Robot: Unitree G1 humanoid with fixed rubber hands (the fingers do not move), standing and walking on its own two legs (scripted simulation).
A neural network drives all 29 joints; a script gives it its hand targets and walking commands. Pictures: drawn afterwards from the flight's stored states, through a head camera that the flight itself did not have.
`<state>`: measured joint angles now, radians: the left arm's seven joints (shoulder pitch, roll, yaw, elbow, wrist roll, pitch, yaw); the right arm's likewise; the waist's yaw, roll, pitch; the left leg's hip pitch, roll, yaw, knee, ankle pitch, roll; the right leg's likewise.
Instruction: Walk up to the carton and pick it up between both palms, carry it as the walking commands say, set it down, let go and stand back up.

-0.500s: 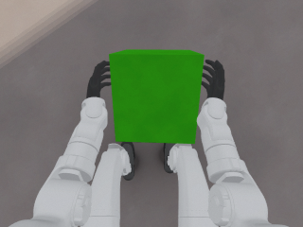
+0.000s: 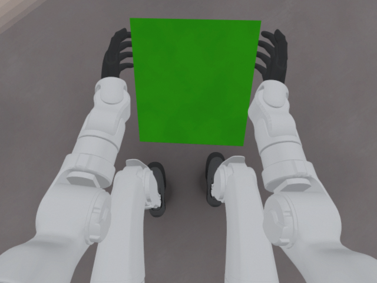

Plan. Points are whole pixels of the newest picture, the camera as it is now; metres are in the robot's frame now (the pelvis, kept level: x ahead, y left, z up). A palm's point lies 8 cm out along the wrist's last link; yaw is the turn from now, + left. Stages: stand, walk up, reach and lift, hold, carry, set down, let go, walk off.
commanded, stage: set down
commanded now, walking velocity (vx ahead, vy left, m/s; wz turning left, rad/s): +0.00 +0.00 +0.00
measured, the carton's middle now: (194, 76) +0.49 -0.03 -0.27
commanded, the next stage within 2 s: none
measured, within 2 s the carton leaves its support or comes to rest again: rests again in 1.66 s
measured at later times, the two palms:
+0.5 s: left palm (125, 60) +0.52 +0.13 -0.24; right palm (258, 64) +0.51 -0.17 -0.23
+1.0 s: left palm (132, 56) +0.55 +0.12 -0.31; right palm (251, 65) +0.52 -0.18 -0.31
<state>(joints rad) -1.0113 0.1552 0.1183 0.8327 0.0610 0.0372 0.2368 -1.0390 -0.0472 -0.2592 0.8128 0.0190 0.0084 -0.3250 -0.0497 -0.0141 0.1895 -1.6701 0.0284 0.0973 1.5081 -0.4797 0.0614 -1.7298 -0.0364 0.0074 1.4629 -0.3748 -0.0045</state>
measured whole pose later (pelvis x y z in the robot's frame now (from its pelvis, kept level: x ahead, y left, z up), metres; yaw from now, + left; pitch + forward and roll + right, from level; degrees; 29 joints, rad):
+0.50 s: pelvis +0.00 -0.01 -0.08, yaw +1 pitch +38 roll +2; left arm -1.24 0.20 0.22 0.90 0.06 0.16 0.17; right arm -1.26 -0.07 -0.37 0.86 -0.01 0.12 -0.31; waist -0.06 -0.01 0.26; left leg -1.89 0.03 0.08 1.83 -0.59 0.05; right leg -1.96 -0.01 0.02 1.79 -0.48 0.00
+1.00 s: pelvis -0.01 -0.02 -0.14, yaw +2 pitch +32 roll +2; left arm -1.49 0.28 0.24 0.93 0.06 0.24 0.05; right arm -1.44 -0.14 -0.38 0.84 0.02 0.20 -0.31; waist -0.06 -0.01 0.51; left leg -1.97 0.03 0.07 2.03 -0.62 0.04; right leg -2.04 0.01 0.03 1.99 -0.51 0.00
